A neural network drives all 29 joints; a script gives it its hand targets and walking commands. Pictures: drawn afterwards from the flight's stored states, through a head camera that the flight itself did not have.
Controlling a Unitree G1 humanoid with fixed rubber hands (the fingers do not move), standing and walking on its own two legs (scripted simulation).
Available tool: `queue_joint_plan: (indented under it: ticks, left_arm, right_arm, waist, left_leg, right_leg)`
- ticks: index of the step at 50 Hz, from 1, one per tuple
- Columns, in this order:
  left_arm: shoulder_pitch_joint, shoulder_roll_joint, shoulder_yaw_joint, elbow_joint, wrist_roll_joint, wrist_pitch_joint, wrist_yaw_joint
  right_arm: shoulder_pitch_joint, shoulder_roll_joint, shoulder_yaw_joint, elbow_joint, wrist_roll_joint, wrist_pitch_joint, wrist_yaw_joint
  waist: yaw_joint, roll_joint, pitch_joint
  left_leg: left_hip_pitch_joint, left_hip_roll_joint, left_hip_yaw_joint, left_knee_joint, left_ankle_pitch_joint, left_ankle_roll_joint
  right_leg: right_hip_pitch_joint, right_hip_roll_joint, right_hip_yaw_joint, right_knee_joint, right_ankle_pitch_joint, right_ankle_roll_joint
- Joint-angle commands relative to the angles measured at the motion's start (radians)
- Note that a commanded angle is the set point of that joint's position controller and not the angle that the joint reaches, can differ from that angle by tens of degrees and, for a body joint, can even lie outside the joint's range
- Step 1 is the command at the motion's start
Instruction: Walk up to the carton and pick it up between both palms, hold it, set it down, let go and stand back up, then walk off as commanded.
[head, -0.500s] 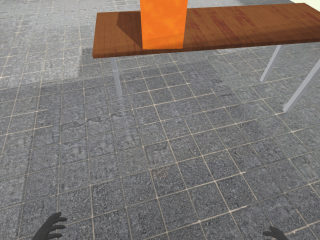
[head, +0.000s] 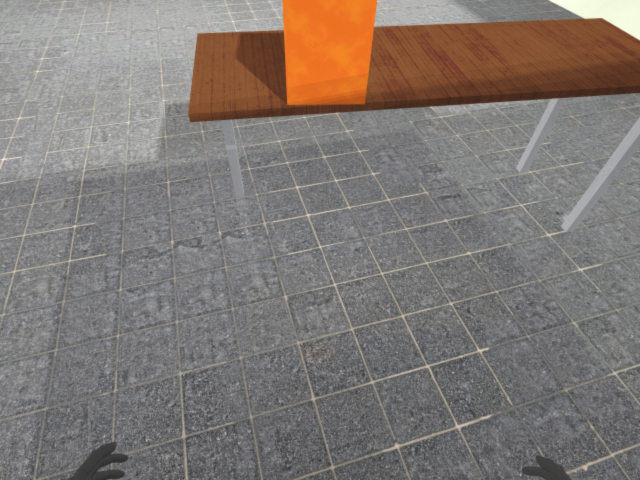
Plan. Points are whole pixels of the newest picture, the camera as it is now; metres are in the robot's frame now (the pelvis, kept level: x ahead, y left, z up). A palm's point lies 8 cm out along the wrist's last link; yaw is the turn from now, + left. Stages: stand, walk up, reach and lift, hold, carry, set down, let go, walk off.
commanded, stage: stand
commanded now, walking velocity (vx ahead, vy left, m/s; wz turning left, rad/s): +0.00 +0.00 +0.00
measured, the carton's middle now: (325, 40) +1.11 -0.02 +0.06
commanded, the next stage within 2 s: none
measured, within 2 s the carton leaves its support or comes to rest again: neither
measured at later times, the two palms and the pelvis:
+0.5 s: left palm out of the picture +0.11 +0.30 -0.09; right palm out of the picture +0.09 -0.31 -0.10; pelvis +0.00 +0.00 +0.00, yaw +0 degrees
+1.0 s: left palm out of the picture +0.11 +0.30 -0.10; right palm out of the picture +0.09 -0.31 -0.10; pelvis +0.00 +0.00 +0.00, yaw +0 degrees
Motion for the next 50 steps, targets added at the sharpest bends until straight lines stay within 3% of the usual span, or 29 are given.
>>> queue_joint_plan:
  ticks: [1,3,4,6,7,8,9,11,16,17,18,20,21,23,24,25,26,28,30,32,35,37,40,41,44,45,46,47,50]
  left_arm:
    - [-0.036,0.159,0.033,0.005,-0.01,-0.026,0.01]
    - [-0.04,0.18,0.049,-0.007,-0.017,-0.032,0.012]
    - [-0.025,0.177,0.044,0.007,-0.001,-0.032,0.019]
    - [-0.042,0.192,0.045,-0.005,-0.009,-0.021,0.016]
    - [-0.07,0.205,0.046,0.011,0.004,-0.021,0.019]
    - [-0.034,0.181,0.04,0.008,-0.011,-0.024,0.015]
    - [-0.053,0.191,0.046,0.002,-0.003,-0.026,0.014]
    - [-0.03,0.203,0.054,0.005,-0.016,-0.022,0.021]
    - [-0.036,0.184,0.042,0.004,-0.01,-0.034,0.018]
    - [-0.057,0.214,0.048,0.01,-0.003,-0.022,0.021]
    - [-0.035,0.185,0.045,-0.003,-0.006,-0.028,0.021]
    - [-0.028,0.176,0.031,0.007,-0.012,-0.025,0.014]
    - [-0.039,0.177,0.023,0.015,-0.004,-0.029,0.013]
    - [-0.038,0.186,0.031,0.014,-0.001,-0.029,0.017]
    - [-0.007,0.168,0.035,0.007,-0.014,-0.025,0.013]
    - [-0.024,0.175,0.032,0.025,-0.02,-0.029,0.013]
    - [-0.012,0.184,0.035,0.024,-0.008,-0.033,0.011]
    - [-0.078,0.215,0.049,-0.013,0.001,-0.031,0.02]
    - [-0.059,0.2,0.044,0.0,-0.01,-0.024,0.021]
    - [-0.059,0.169,0.041,-0.011,-0.01,-0.025,0.021]
    - [-0.063,0.151,0.04,0.0,-0.009,-0.029,0.02]
    - [-0.002,0.161,0.036,0.019,-0.009,-0.026,0.025]
    - [-0.057,0.153,0.027,0.004,-0.013,-0.022,0.011]
    - [-0.051,0.15,0.031,0.003,-0.008,-0.026,0.015]
    - [-0.03,0.191,0.045,0.018,-0.001,-0.026,0.02]
    - [-0.035,0.198,0.032,0.029,-0.012,-0.025,0.018]
    - [-0.009,0.171,0.028,0.026,-0.011,-0.024,0.021]
    - [-0.042,0.214,0.044,0.016,-0.009,-0.021,0.02]
    - [-0.001,0.194,0.043,0.015,-0.014,-0.022,0.015]
  right_arm:
    - [-0.084,-0.174,-0.014,0.01,-0.02,-0.02,-0.006]
    - [-0.09,-0.185,-0.007,0.005,-0.041,-0.01,-0.007]
    - [-0.103,-0.206,-0.016,0.012,-0.053,-0.016,-0.005]
    - [-0.069,-0.219,-0.017,0.015,-0.047,-0.015,-0.007]
    - [-0.076,-0.209,-0.019,0.021,-0.04,-0.013,-0.003]
    - [-0.069,-0.204,-0.019,0.025,-0.042,-0.017,0.004]
    - [-0.061,-0.203,-0.027,0.032,-0.038,-0.012,0.001]
    - [-0.063,-0.172,-0.006,0.016,-0.039,-0.015,-0.002]
    - [-0.104,-0.195,-0.013,0.018,-0.045,-0.021,-0.007]
    - [-0.08,-0.179,-0.005,0.027,-0.038,-0.01,0.0]
    - [-0.079,-0.167,-0.011,0.028,-0.036,-0.008,-0.005]
    - [-0.087,-0.159,0.001,0.014,-0.03,-0.017,-0.004]
    - [-0.069,-0.163,-0.003,0.036,-0.018,-0.021,-0.011]
    - [-0.088,-0.188,-0.01,0.016,-0.023,-0.02,-0.007]
    - [-0.101,-0.209,-0.011,0.023,-0.038,-0.021,-0.008]
    - [-0.097,-0.19,-0.017,0.039,-0.039,-0.011,-0.006]
    - [-0.077,-0.202,-0.024,0.019,-0.042,-0.014,-0.01]
    - [-0.09,-0.22,-0.026,0.026,-0.037,-0.013,-0.008]
    - [-0.086,-0.196,-0.013,0.03,-0.044,-0.006,-0.011]
    - [-0.056,-0.172,-0.002,0.05,-0.03,-0.011,-0.012]
    - [-0.1,-0.206,-0.014,0.036,-0.043,-0.012,-0.01]
    - [-0.077,-0.192,-0.018,0.021,-0.041,-0.016,-0.006]
    - [-0.077,-0.176,-0.005,0.047,-0.034,-0.017,-0.008]
    - [-0.074,-0.179,-0.005,0.049,-0.041,-0.013,-0.009]
    - [-0.063,-0.186,-0.005,0.034,-0.033,-0.015,-0.002]
    - [-0.068,-0.19,-0.005,0.047,-0.036,-0.016,-0.009]
    - [-0.088,-0.212,-0.009,0.043,-0.041,-0.01,-0.013]
    - [-0.099,-0.205,-0.014,0.043,-0.037,-0.018,-0.014]
    - [-0.045,-0.194,-0.006,0.06,-0.037,-0.012,-0.008]
  waist:
    - [-0.018,-0.01,-0.061]
    - [0.01,-0.037,-0.025]
    - [0.0,0.027,-0.02]
    - [0.009,-0.036,-0.065]
    - [-0.019,-0.042,0.009]
    - [0.004,-0.025,-0.01]
    - [-0.023,-0.029,-0.016]
    - [-0.01,0.045,-0.025]
    - [0.012,-0.008,-0.058]
    - [-0.01,0.016,-0.041]
    - [0.011,0.059,-0.055]
    - [0.021,-0.006,-0.049]
    - [-0.01,-0.085,-0.012]
    - [-0.019,0.024,-0.052]
    - [0.02,-0.001,-0.064]
    - [0.005,-0.04,-0.008]
    - [0.003,0.004,-0.008]
    - [-0.025,-0.058,-0.101]
    - [-0.004,0.048,-0.04]
    - [-0.011,-0.059,-0.129]
    - [-0.008,0.05,-0.085]
    - [0.002,0.05,-0.07]
    - [0.009,-0.069,-0.098]
    - [0.011,0.012,-0.067]
    - [-0.02,-0.046,-0.008]
    - [-0.004,-0.001,-0.049]
    - [0.017,-0.032,-0.083]
    - [-0.007,-0.024,-0.11]
    - [0.01,0.009,-0.01]
  left_leg:
    - [0.046,0.13,-0.128,-0.139,0.005,0.06]
    - [-0.01,0.116,-0.124,-0.162,0.016,0.07]
    - [0.025,0.107,-0.116,-0.151,-0.006,0.074]
    - [0.032,0.091,-0.094,-0.128,-0.003,0.067]
    - [0.019,0.095,-0.097,-0.152,-0.026,0.071]
    - [0.037,0.095,-0.092,-0.156,-0.028,0.06]
    - [0.052,0.096,-0.086,-0.152,-0.018,0.059]
    - [0.041,0.114,-0.105,-0.148,0.048,0.056]
    - [0.053,0.111,-0.087,-0.132,0.151,0.062]
    - [0.044,0.099,-0.079,-0.143,0.162,0.052]
    - [0.045,0.105,-0.074,-0.143,0.12,0.061]
    - [0.031,0.114,-0.102,-0.16,0.044,0.056]
    - [0.06,0.106,-0.098,-0.142,0.061,0.057]
    - [0.086,0.099,-0.081,-0.118,0.092,0.055]
    - [0.059,0.113,-0.09,-0.114,0.108,0.06]
    - [0.031,0.111,-0.097,-0.146,0.075,0.063]
    - [0.057,0.096,-0.078,-0.131,0.104,0.059]
    - [0.075,0.114,-0.088,-0.142,0.043,0.057]
    - [0.052,0.105,-0.064,-0.127,0.094,0.063]
    - [0.09,0.132,-0.097,-0.135,0.146,0.069]
    - [0.075,0.122,-0.1,-0.155,0.082,0.061]
    - [0.057,0.113,-0.092,-0.136,0.124,0.06]
    - [0.078,0.115,-0.099,-0.127,0.148,0.045]
    - [0.064,0.101,-0.08,-0.13,0.098,0.058]
    - [0.077,0.105,-0.07,-0.149,0.094,0.045]
    - [0.095,0.109,-0.076,-0.136,0.116,0.053]
    - [0.083,0.107,-0.08,-0.127,0.148,0.054]
    - [0.053,0.122,-0.096,-0.139,0.118,0.049]
    - [0.071,0.093,-0.08,-0.149,0.139,0.044]
  right_leg:
    - [0.091,-0.087,0.057,-0.139,-0.042,-0.071]
    - [0.124,-0.075,0.053,-0.135,-0.02,-0.069]
    - [0.112,-0.084,0.068,-0.152,-0.02,-0.07]
    - [0.113,-0.088,0.073,-0.15,-0.036,-0.079]
    - [0.048,-0.095,0.077,-0.156,-0.062,-0.081]
    - [0.078,-0.093,0.086,-0.176,-0.087,-0.074]
    - [0.065,-0.084,0.059,-0.16,-0.054,-0.073]
    - [0.109,-0.09,0.062,-0.146,0.011,-0.068]
    - [0.15,-0.087,0.054,-0.115,0.108,-0.064]
    - [0.142,-0.077,0.048,-0.12,0.098,-0.067]
    - [0.149,-0.084,0.047,-0.12,0.06,-0.077]
    - [0.118,-0.088,0.073,-0.148,-0.04,-0.077]
    - [0.076,-0.089,0.07,-0.165,-0.031,-0.067]
    - [0.089,-0.082,0.056,-0.152,0.029,-0.075]
    - [0.124,-0.082,0.046,-0.155,0.035,-0.058]
    - [0.098,-0.078,0.05,-0.161,0.032,-0.062]
    - [0.098,-0.088,0.06,-0.158,0.047,-0.071]
    - [0.14,-0.087,0.052,-0.149,0.072,-0.065]
    - [0.103,-0.089,0.076,-0.15,0.042,-0.071]
    - [0.181,-0.082,0.046,-0.112,0.112,-0.066]
    - [0.138,-0.083,0.056,-0.126,0.075,-0.068]
    - [0.139,-0.092,0.056,-0.129,0.056,-0.08]
    - [0.148,-0.083,0.035,-0.137,0.052,-0.067]
    - [0.135,-0.088,0.053,-0.132,0.066,-0.07]
    - [0.073,-0.098,0.076,-0.187,0.017,-0.062]
    - [0.089,-0.099,0.086,-0.175,0.026,-0.069]
    - [0.121,-0.082,0.058,-0.141,0.051,-0.064]
    - [0.159,-0.08,0.029,-0.117,0.062,-0.076]
    - [0.092,-0.078,0.055,-0.136,0.021,-0.064]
